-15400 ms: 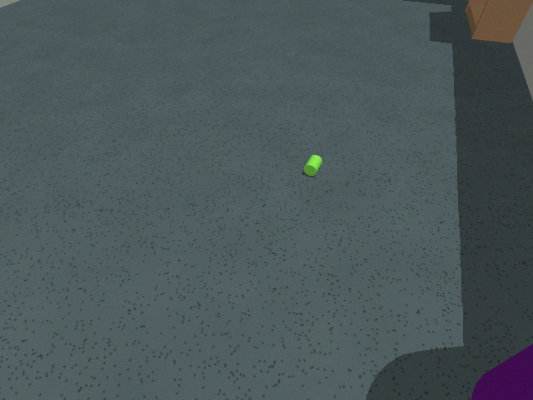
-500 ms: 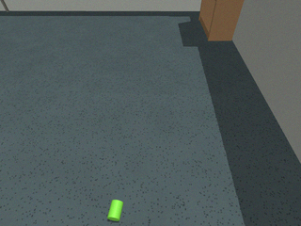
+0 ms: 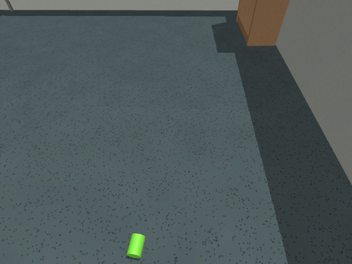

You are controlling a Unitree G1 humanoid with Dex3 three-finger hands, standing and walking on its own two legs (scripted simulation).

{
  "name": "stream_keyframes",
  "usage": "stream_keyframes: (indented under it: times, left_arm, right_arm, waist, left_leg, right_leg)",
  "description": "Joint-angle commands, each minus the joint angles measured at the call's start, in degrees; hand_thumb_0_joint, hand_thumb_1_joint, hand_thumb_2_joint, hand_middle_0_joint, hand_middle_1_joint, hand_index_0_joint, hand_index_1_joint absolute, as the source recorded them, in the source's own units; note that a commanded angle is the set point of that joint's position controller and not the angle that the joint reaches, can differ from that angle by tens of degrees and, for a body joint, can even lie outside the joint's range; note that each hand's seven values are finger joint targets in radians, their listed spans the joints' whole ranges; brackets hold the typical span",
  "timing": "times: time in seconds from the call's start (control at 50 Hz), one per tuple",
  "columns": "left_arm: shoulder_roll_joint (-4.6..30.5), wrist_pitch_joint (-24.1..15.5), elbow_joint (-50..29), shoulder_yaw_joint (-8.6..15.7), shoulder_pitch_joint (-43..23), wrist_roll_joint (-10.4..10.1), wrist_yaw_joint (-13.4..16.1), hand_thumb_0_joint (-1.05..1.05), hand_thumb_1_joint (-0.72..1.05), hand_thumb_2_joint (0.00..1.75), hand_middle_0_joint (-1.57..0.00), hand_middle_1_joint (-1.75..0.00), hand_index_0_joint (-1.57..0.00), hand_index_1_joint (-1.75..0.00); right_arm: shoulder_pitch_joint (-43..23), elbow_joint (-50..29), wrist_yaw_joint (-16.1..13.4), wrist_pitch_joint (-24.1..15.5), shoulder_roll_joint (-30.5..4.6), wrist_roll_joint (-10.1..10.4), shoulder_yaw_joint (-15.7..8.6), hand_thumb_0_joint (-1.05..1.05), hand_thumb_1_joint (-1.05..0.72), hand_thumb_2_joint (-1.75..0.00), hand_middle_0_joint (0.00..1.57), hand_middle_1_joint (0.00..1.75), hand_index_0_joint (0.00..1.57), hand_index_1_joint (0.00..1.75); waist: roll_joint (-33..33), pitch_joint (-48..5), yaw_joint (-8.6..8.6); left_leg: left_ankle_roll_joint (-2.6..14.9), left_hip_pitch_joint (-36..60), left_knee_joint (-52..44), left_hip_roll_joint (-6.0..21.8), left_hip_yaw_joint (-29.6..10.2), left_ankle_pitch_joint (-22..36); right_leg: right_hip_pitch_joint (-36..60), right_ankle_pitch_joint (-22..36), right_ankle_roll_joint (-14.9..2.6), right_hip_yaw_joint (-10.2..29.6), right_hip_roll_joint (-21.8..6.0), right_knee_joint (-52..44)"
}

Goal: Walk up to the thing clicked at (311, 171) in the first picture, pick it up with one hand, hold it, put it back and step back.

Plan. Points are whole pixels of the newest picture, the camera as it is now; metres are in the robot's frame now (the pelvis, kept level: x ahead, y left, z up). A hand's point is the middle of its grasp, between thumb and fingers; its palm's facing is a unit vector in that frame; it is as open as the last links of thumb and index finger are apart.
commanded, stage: stand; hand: left
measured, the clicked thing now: (136, 245) +0.39 +0.25 -0.75
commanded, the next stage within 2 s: walk up in 0.34 s
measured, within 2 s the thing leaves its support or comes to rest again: neither
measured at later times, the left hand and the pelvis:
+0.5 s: hand out of the picture +0.07 +0.27 -0.16, palm faces +0.01 -0.93 -0.37, open 7.4 cm; pelvis -0.03 +0.00 -0.01, yaw +0 degrees
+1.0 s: hand out of the picture +0.00 +0.30 -0.19, palm faces -0.10 -0.93 -0.36, open 7.4 cm; pelvis -0.13 +0.05 -0.02, yaw -3 degrees
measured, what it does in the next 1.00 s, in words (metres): walks backwards: left foot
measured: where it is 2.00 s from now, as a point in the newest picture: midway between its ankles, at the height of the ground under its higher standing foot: outside the picture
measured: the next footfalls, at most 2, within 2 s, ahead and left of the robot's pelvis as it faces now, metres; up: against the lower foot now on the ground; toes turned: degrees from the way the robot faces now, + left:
left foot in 0.68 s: -0.07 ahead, +0.15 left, +0.00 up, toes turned -1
right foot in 1.08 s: -0.13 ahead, -0.09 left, +0.00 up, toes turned -1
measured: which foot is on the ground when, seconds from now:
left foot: down 0.00-0.50, up 0.52-0.66, down 0.68-1.00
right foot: down 0.00-0.68, up 0.70-1.00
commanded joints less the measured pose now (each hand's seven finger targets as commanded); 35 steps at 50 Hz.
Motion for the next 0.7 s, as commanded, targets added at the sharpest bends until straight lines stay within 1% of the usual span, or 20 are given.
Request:
stream_keyframes:
  times: [0.0,0.16,0.3,0.32,0.34,0.38,0.4,0.44,0.46,0.48,0.5,0.52,0.54,0.56,0.58,0.6,0.62,0.64,0.66,0.68]
  left_arm:
    - [12.7,-1.0,-3.5,2.1,-1.9,-0.1,0.9,0.0,0.9,0.9,-0.2,-0.3,-0.2,-0.3]
    - [12.6,-0.9,-3.6,2.2,-2.5,0.0,1.0,0.0,0.9,0.9,-0.2,-0.3,-0.2,-0.3]
    - [12.6,-0.8,-3.8,2.1,-2.1,0.1,1.0,0.0,0.9,0.9,-0.2,-0.3,-0.2,-0.3]
    - [15.7,-0.1,-5.1,4.7,-3.0,-0.9,1.4,0.0,0.9,0.9,-0.2,-0.3,-0.2,-0.3]
    - [15.4,0.2,-6.3,4.8,-1.9,-1.1,1.7,0.0,0.9,0.9,-0.2,-0.3,-0.2,-0.3]
    - [15.2,0.5,-7.3,5.1,-0.7,-1.3,1.8,0.0,0.9,0.9,-0.2,-0.3,-0.2,-0.3]
    - [15.5,0.8,-8.2,5.5,-1.3,-1.2,1.8,0.0,0.9,0.9,-0.2,-0.3,-0.2,-0.3]
    - [16.6,1.4,-10.2,5.8,-2.9,-1.0,1.7,0.0,0.9,0.9,-0.2,-0.3,-0.2,-0.3]
    - [17.0,1.6,-11.6,5.9,-4.2,-0.6,1.8,0.0,0.9,0.9,-0.2,-0.3,-0.2,-0.3]
    - [17.7,1.8,-12.7,6.1,-5.2,-0.2,1.9,0.0,0.9,0.9,-0.2,-0.3,-0.2,-0.3]
    - [17.9,2.0,-13.9,6.2,-5.9,0.5,1.9,0.0,0.9,0.9,-0.2,-0.3,-0.2,-0.3]
    - [18.1,2.1,-14.7,6.4,-6.4,1.1,2.0,0.0,0.9,0.9,-0.2,-0.3,-0.2,-0.3]
    - [17.9,2.3,-15.6,6.5,-7.5,1.1,1.9,0.0,0.9,0.9,-0.2,-0.3,-0.2,-0.3]
    - [17.6,2.4,-16.7,6.4,-9.0,1.3,2.0,0.0,0.9,0.9,-0.2,-0.3,-0.2,-0.3]
    - [17.0,2.5,-17.3,6.2,-9.4,1.4,2.0,0.0,0.9,0.9,-0.2,-0.3,-0.2,-0.3]
    - [16.3,2.8,-17.8,5.9,-9.3,1.3,2.0,0.0,0.9,0.9,-0.2,-0.3,-0.2,-0.3]
    - [15.5,3.3,-18.2,5.6,-8.9,0.8,1.9,0.0,0.9,0.9,-0.2,-0.3,-0.2,-0.3]
    - [12.8,3.7,-19.1,5.1,-7.2,0.1,2.0,0.0,0.9,0.9,-0.2,-0.3,-0.2,-0.3]
    - [11.1,4.0,-19.9,5.0,-7.2,0.0,2.3,0.0,0.9,0.9,-0.2,-0.3,-0.2,-0.3]
    - [11.5,4.7,-18.8,5.3,-4.1,0.3,2.7,0.0,0.9,0.9,-0.2,-0.3,-0.2,-0.3]
  right_arm:
    - [-1.6,-3.4,-0.8,-1.1,-11.9,0.2,-2.1,0.0,-0.9,-0.9,0.2,0.3,0.2,0.3]
    - [-1.8,-3.8,-0.9,-1.1,-11.8,0.1,-2.1,0.0,-0.9,-0.9,0.2,0.3,0.2,0.3]
    - [-2.1,-3.9,-0.8,-1.0,-12.0,0.2,-2.3,0.0,-0.9,-0.9,0.2,0.3,0.2,0.3]
    - [-3.4,-4.1,-0.8,0.2,-14.6,0.5,-3.5,0.0,-0.9,-0.9,0.2,0.3,0.2,0.3]
    - [-1.8,-5.1,-0.9,0.6,-13.9,1.0,-3.5,0.0,-0.9,-0.9,0.2,0.3,0.2,0.3]
    - [-1.5,-6.2,-0.8,1.0,-13.4,1.4,-3.7,0.0,-0.9,-0.9,0.2,0.3,0.2,0.3]
    - [-0.9,-6.7,-0.8,1.3,-13.3,1.4,-4.1,0.0,-0.9,-0.9,0.2,0.3,0.2,0.3]
    - [-0.5,-7.7,-0.8,2.0,-13.1,1.4,-4.4,0.0,-0.9,-0.9,0.2,0.3,0.2,0.3]
    - [0.8,-8.0,-0.7,2.5,-12.9,1.1,-4.6,0.0,-0.9,-0.9,0.2,0.3,0.2,0.3]
    - [1.8,-8.5,-0.6,3.0,-12.5,0.9,-4.8,0.0,-0.9,-0.9,0.2,0.3,0.2,0.3]
    - [3.0,-9.1,-0.4,3.6,-12.5,0.4,-5.1,0.0,-0.9,-0.9,0.2,0.3,0.2,0.3]
    - [4.7,-9.5,-0.2,3.9,-12.2,0.1,-5.3,0.0,-0.9,-0.9,0.2,0.3,0.2,0.3]
    - [6.0,-9.8,0.1,4.0,-12.3,0.4,-5.6,0.0,-0.9,-0.9,0.2,0.3,0.2,0.3]
    - [6.9,-10.4,0.2,3.9,-12.7,0.6,-6.1,0.0,-0.9,-0.9,0.2,0.3,0.2,0.3]
    - [7.8,-10.5,0.1,3.6,-12.8,0.7,-6.3,0.0,-0.9,-0.9,0.2,0.3,0.2,0.3]
    - [8.4,-10.9,0.0,3.2,-12.6,0.6,-6.4,0.0,-0.9,-0.9,0.2,0.3,0.2,0.3]
    - [8.6,-10.9,-0.3,2.7,-13.0,0.1,-6.6,0.0,-0.9,-0.9,0.2,0.3,0.2,0.3]
    - [6.3,-11.9,-0.6,2.4,-16.0,-0.8,-7.3,0.0,-0.9,-0.9,0.2,0.3,0.2,0.3]
    - [5.9,-12.6,-0.9,2.0,-19.3,-1.6,-8.2,0.0,-0.9,-0.9,0.2,0.3,0.2,0.3]
    - [5.6,-13.6,-1.1,1.9,-19.0,-2.4,-8.1,0.0,-0.9,-0.9,0.2,0.3,0.2,0.3]
  waist:
    - [0.1,-5.1,-0.23]
    - [0.0,-4.8,-0.27]
    - [-0.2,-3.6,-0.22]
    - [-1.7,4.3,0.06]
    - [-2.0,0.8,-0.23]
    - [-2.3,-3.3,-0.05]
    - [-2.9,-5.8,-0.33]
    - [-4.7,-7.6,-0.57]
    - [-7.0,-8.4,-0.87]
    - [-9.0,-7.9,-0.69]
    - [-11.1,-6.8,-0.64]
    - [-11.4,-5.9,-1.23]
    - [-11.3,-6.1,-1.91]
    - [-12.2,-6.4,-2.82]
    - [-12.0,-6.7,-3.2]
    - [-10.1,-7.1,-3.34]
    - [-5.5,-6.4,-3.56]
    - [6.7,-6.3,-2.45]
    - [13.5,-4.8,-2.43]
    - [7.3,-5.0,-1.11]
  left_leg:
    - [1.73,-0.1,-2.2,7.0,-4.6,12.1]
    - [1.77,-0.4,-2.6,7.1,-4.7,12.4]
    - [1.75,-0.5,-3.1,6.9,-4.7,8.0]
    - [2.74,-5.4,2.8,5.8,-5.4,18.7]
    - [2.93,-4.5,5.0,5.9,-4.2,22.4]
    - [3.11,-2.9,8.7,4.8,-3.3,22.0]
    - [3.03,-2.9,11.5,4.0,-2.9,20.4]
    - [2.39,-3.7,17.8,0.8,-1.3,11.0]
    - [2.33,-4.6,21.5,-0.6,-0.5,2.7]
    - [2.33,-5.7,26.7,-2.4,-0.2,-9.1]
    - [2.78,-7.2,33.0,-3.0,-1.6,-18.3]
    - [3.21,-7.6,35.1,-1.8,-3.4,-20.9]
    - [3.59,-7.2,35.6,-1.5,-4.2,-21.1]
    - [4.08,-7.0,34.5,-0.8,-4.9,-19.8]
    - [3.93,-7.0,30.5,-0.6,-4.2,-16.4]
    - [3.59,-7.7,22.8,-0.5,-2.6,-10.6]
    - [3.48,-7.5,13.0,1.1,-3.2,2.6]
    - [5.85,-6.7,5.9,7.6,-13.2,17.2]
    - [9.0,-0.9,5.0,12.9,-22.0,31.4]
    - [12.1,-2.8,6.7,16.2,-21.1,35.0]
  right_leg:
    - [3.6,11.6,-1.06,6.2,-7.5,-1.4]
    - [4.7,11.7,-1.25,5.9,-7.5,-1.2]
    - [2.8,7.5,-1.13,6.1,-7.2,-2.4]
    - [-1.8,20.1,-1.53,6.6,-6.8,2.4]
    - [0.0,24.1,-2.2,6.0,-7.0,4.4]
    - [0.9,26.5,-3.8,6.4,-7.9,5.5]
    - [1.2,27.0,-5.2,7.1,-8.9,5.9]
    - [-0.8,25.5,-8.38,11.2,-13.0,4.6]
    - [-1.8,24.6,-10.45,13.7,-15.8,4.2]
    - [-4.1,24.3,-12.94,15.8,-18.6,3.9]
    - [-7.1,22.0,-14.81,17.6,-20.8,3.0]
    - [-9.6,20.0,-15.5,17.3,-21.5,3.4]
    - [-10.9,18.9,-14.83,15.1,-20.5,4.9]
    - [-11.6,19.1,-13.65,14.2,-19.3,7.0]
    - [-11.1,18.7,-11.82,12.7,-17.5,9.7]
    - [-8.4,17.3,-9.49,10.6,-14.7,13.4]
    - [-8.4,13.0,-6.9,8.3,-10.7,18.6]
    - [-11.7,4.4,-3.75,4.6,-2.5,28.3]
    - [-21.7,-20.1,-2.09,5.5,6.2,36.2]
    - [-21.4,-26.6,-1.69,10.6,6.1,42.7]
